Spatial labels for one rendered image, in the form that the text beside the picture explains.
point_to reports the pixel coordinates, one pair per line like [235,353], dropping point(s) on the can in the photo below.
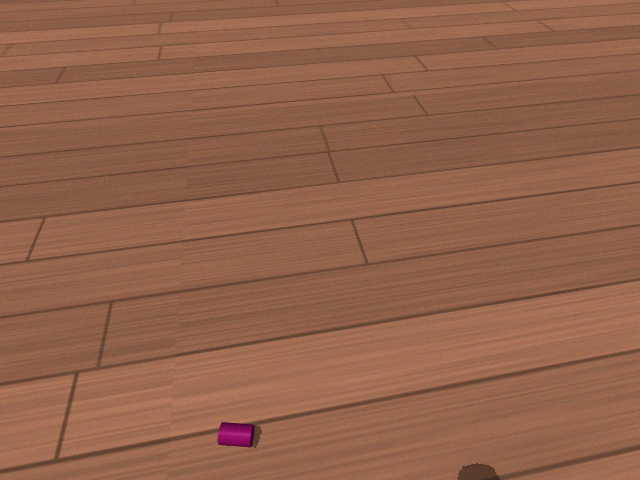
[236,434]

